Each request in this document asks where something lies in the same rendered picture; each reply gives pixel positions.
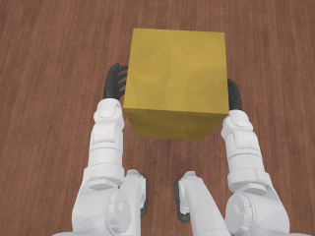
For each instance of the right robot upper arm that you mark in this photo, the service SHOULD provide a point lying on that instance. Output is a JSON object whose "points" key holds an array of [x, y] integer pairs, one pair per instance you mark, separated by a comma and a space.
{"points": [[248, 214]]}

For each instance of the left robot upper arm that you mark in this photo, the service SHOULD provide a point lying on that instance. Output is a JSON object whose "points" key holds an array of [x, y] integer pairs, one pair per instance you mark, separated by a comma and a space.
{"points": [[100, 213]]}

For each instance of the right robot forearm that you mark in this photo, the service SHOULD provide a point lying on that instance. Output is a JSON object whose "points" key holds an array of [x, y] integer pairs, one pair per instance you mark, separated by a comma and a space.
{"points": [[245, 163]]}

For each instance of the robot right shin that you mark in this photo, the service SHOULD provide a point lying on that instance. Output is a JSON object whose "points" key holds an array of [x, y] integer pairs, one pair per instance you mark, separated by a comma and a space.
{"points": [[185, 208]]}

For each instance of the left robot forearm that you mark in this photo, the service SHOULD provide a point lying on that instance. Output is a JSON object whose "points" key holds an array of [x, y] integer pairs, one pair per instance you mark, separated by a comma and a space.
{"points": [[105, 169]]}

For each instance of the robot left hand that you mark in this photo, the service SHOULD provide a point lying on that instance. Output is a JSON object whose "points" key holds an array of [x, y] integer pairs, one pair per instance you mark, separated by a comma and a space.
{"points": [[112, 87]]}

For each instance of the robot right hand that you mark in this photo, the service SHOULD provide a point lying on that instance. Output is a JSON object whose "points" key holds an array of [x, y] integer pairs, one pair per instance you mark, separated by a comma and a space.
{"points": [[234, 96]]}

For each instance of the carton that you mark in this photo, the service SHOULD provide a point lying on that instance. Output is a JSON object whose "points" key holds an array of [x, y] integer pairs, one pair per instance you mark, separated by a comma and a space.
{"points": [[176, 85]]}

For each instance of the left robot thigh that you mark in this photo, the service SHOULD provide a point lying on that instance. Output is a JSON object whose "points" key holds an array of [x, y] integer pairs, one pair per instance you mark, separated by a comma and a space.
{"points": [[135, 189]]}

